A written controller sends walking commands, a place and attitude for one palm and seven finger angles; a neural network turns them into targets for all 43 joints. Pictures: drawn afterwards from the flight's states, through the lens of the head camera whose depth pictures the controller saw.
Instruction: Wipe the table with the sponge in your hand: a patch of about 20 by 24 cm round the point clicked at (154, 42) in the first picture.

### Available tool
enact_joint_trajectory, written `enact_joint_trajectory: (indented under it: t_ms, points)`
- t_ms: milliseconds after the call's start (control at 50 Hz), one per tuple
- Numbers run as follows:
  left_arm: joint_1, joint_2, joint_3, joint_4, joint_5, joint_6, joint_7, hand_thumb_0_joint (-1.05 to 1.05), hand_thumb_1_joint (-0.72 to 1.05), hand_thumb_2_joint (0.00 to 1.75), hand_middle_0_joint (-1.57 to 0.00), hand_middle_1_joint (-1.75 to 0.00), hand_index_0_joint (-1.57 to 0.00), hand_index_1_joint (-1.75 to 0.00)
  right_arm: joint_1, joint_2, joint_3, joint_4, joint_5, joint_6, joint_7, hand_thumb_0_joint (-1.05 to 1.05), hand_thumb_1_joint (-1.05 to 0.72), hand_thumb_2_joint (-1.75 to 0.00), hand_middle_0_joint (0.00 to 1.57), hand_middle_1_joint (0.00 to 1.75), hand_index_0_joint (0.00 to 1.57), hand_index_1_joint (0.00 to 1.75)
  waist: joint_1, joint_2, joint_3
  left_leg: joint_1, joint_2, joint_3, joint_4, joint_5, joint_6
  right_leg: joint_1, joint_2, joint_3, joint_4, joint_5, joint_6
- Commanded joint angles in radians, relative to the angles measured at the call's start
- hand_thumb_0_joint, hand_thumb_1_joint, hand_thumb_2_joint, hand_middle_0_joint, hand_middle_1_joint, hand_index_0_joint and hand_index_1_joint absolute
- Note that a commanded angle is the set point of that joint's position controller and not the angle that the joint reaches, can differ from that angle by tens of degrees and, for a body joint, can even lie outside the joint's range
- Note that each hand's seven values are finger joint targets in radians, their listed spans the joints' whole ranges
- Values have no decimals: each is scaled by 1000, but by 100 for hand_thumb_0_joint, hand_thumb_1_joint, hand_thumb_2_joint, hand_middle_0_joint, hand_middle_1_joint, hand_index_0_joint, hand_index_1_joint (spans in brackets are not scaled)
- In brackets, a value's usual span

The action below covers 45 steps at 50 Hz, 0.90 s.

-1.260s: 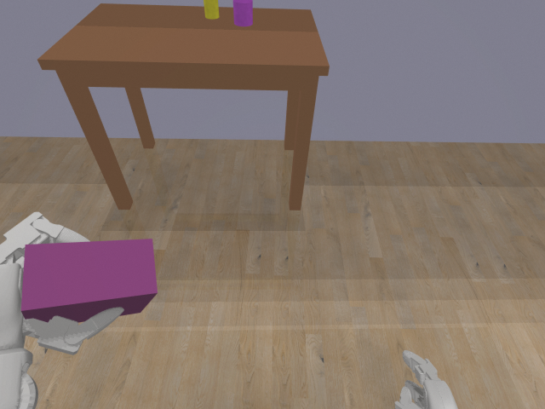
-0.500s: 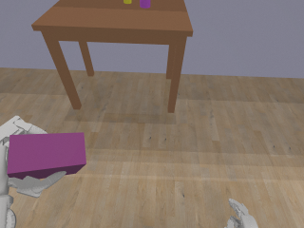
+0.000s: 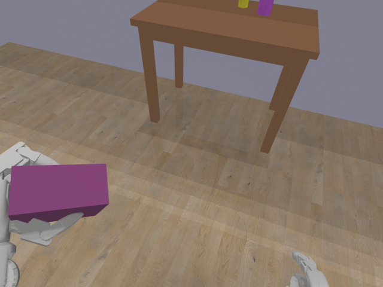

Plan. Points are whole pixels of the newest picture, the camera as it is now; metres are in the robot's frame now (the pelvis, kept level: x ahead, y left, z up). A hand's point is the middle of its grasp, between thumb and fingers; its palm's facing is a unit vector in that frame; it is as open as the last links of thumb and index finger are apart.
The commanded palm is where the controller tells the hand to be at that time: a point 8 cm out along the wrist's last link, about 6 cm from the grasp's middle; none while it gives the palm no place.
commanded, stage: walk to a spot facing it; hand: left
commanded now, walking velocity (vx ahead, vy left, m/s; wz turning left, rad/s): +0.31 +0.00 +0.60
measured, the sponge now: (74, 193) +0.22 +0.20 +0.15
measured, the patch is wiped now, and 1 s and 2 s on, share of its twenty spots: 0.00 0.00 0.00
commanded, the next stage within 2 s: none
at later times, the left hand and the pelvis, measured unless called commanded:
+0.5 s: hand (37, 216) +0.18 +0.23 +0.17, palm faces +0.61 -0.67 -0.43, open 10.0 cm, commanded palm +0.11 +0.26 +0.18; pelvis +0.03 -0.05 -0.01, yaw +15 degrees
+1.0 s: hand (23, 168) +0.25 +0.28 +0.18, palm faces +0.74 -0.58 -0.35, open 10.0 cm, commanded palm +0.18 +0.30 +0.18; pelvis +0.13 -0.02 -0.02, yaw +22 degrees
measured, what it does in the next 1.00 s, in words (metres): walks ahead, turning left: left foot, then right foot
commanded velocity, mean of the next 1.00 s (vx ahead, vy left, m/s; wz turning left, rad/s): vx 0.36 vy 0.00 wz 0.37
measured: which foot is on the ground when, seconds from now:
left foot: up 0.00-0.04, down 0.06-0.42, up 0.44-0.94, down 0.96-1.00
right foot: down 0.00-0.06, up 0.08-0.38, down 0.40-0.96, up 0.98-1.00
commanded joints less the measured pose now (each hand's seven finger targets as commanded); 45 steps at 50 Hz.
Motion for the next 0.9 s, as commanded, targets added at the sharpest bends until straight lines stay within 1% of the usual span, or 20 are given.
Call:
enact_joint_trajectory:
  t_ms: [0, 20, 40, 60, 80, 120, 160, 240, 340, 360, 380, 400, 420, 440, 480, 540, 680, 800, 840, 880]
  points:
    - [-102, 153, 107, -280, -17, -60, 45, 0, 10, 130, -120, -160, -120, -160, -70, -55, -22, -172, 3, -68, -18, 0, -90, -90, 20, 30, 20, 30, -18, -23, -124, 174, -39, 71, -344, 82, 38, 36, -177, 153, 9, 77, -29]
    - [-111, 137, 88, -324, -25, -66, 46, 0, 10, 130, -120, -160, -120, -160, -53, -87, -33, -181, 10, -75, -22, 0, -90, -90, 20, 30, 20, 30, -37, 174, -141, 309, 81, -112, -426, 115, 103, -112, -89, 69, 270, 31, 25]
    - [-129, 139, 83, -362, -21, -87, 47, 0, 10, 130, -120, -160, -120, -160, -77, -109, -35, -182, 13, -90, -9, 0, -90, -90, 20, 30, 20, 30, -26, 455, -105, 450, 338, -508, -469, 481, 235, -412, 61, 27, 539, -299, 88]
    - [-134, 171, 111, -300, 11, -109, 36, 0, 10, 130, -120, -160, -120, -160, -54, -86, -32, -144, 17, -100, 6, 0, -90, -90, 20, 30, 20, 30, -24, 365, -83, 376, 413, -664, -483, 388, 294, -485, 20, 140, 668, -316, 65]
    - [-120, 181, 125, -262, 24, -101, 23, 0, 10, 130, -120, -160, -120, -160, -71, -99, -47, -128, 24, -95, 15, 0, -90, -90, 20, 30, 20, 30, -26, 297, -48, 321, 391, -631, -468, 296, 303, -513, -9, 202, 694, -271, 67]
    - [-143, 150, 101, -301, 23, -97, 9, 0, 10, 130, -120, -160, -120, -160, -79, -94, -57, -125, 38, -96, 22, 0, -90, -90, 20, 30, 20, 30, -14, 243, -34, 243, 293, -459, -461, 186, 263, -461, -3, 171, 648, -168, 80]
    - [-105, 116, 81, -263, 14, -90, 5, 0, 10, 130, -120, -160, -120, -160, -84, -91, -50, -117, 37, -104, 23, 0, -90, -90, 20, 30, 20, 30, -8, 284, -2, 126, 223, -349, -500, 83, 220, -361, 16, 121, 576, -101, 85]
    - [-122, 117, 81, -220, 2, -88, 0, 0, 10, 130, -120, -160, -120, -160, -93, -84, -32, -110, 29, -120, 11, 0, -90, -90, 20, 30, 20, 30, -7, 319, 21, 45, 195, -319, -548, -49, 208, -214, 43, 67, 355, -99, 90]
    - [-155, 116, 78, -132, 3, -67, -5, 0, 10, 130, -120, -160, -120, -160, -122, -78, -18, -101, 19, -107, 1, 0, -90, -90, 20, 30, 20, 30, 18, 261, -2, -54, 153, -268, -403, -129, 164, 93, 116, -7, -13, -92, 88]
    - [-158, 129, 84, -114, 8, -58, -4, 0, 10, 130, -120, -160, -120, -160, -124, -71, -15, -97, 18, -99, 1, 0, -90, -90, 20, 30, 20, 30, 23, 185, -18, -142, 119, -234, -278, -134, 135, 210, 82, 49, -105, -118, 68]
    - [-173, 156, 94, -122, 18, -50, -3, 0, 10, 130, -120, -160, -120, -160, -115, -46, -15, -100, 21, -91, 3, 0, -90, -90, 20, 30, 20, 30, 29, -43, -52, -283, 30, -133, 5, -146, 91, 310, -95, 281, -255, -287, -3]
    - [-186, 222, 137, -129, 13, -43, 2, 0, 10, 130, -120, -160, -120, -160, -149, -45, -21, -120, 19, -89, 3, 0, -90, -90, 20, 30, 20, 30, 44, -297, -48, -420, -67, -61, 366, -172, 38, 307, -350, 694, -390, -339, -119]
    - [-225, 216, 139, -143, 9, -51, 9, 0, 10, 130, -120, -160, -120, -160, -176, -81, -37, -128, 10, -94, 12, 0, -90, -90, 20, 30, 20, 30, 27, -248, -56, -402, -34, -147, 494, -73, 28, 230, -383, 777, -437, -413, -117]
    - [-149, 233, 161, -124, 3, -68, 4, 0, 10, 130, -120, -160, -120, -160, -154, -75, -34, -108, 5, -86, 12, 0, -90, -90, 20, 30, 20, 30, 19, -155, -14, -406, 2, -154, 575, 10, 17, 183, -364, 725, -415, -380, -134]
    - [-93, 204, 155, -147, 4, -93, -6, 0, 10, 130, -120, -160, -120, -160, -154, -57, -21, -89, 8, -54, 15, 0, -90, -90, 20, 30, 20, 30, 7, -52, -17, -378, 37, -117, 602, 118, -17, 156, -274, 381, -345, -133, -94]
    - [-95, 204, 159, -143, 4, -102, -3, 0, 10, 130, -120, -160, -120, -160, -165, -70, -36, -103, 16, -44, 5, 0, -90, -90, 20, 30, 20, 30, 1, -63, -23, -363, 49, -75, 515, 176, -26, 171, -235, 218, -332, 66, -75]
    - [-53, 177, 144, -162, -10, -102, 24, 0, 10, 130, -120, -160, -120, -160, -109, -84, -55, -144, 22, -43, 20, 0, -90, -90, 20, 30, 20, 30, 20, -86, -65, -340, 59, 26, 144, 201, -6, 322, -246, 143, -314, 231, -95]
    - [-90, 169, 131, -227, -8, -83, 53, 0, 10, 130, -120, -160, -120, -160, -101, -78, -52, -183, 23, -41, 13, 0, -90, -90, 20, 30, 20, 30, 43, -113, -38, -209, 42, 94, -79, 141, 19, 289, -258, 131, -287, 181, -136]
    - [-109, 167, 124, -233, -8, -76, 59, 0, 10, 130, -120, -160, -120, -160, -98, -67, -42, -187, 22, -37, 8, 0, -90, -90, 20, 30, 20, 30, 41, -99, -37, -125, 20, 125, -147, 129, 28, 263, -249, 113, -238, 206, -133]
    - [-169, 166, 109, -262, -7, -78, 65, 0, 10, 130, -120, -160, -120, -160, -73, -72, -45, -181, 19, -36, 0, 0, -90, -90, 20, 30, 20, 30, 2, -40, -83, 91, -31, 166, -257, 181, 35, 176, -207, 52, -42, 293, -95]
